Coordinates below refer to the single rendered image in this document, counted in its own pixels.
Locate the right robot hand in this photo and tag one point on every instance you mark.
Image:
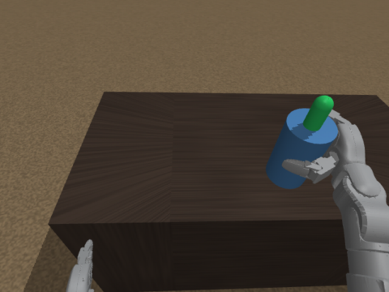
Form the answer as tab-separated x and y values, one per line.
347	148

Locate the bottle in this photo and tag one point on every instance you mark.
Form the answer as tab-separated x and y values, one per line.
306	135

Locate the left robot hand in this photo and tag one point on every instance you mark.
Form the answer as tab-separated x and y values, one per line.
80	278

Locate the right robot arm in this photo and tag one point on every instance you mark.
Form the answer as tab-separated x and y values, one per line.
365	218

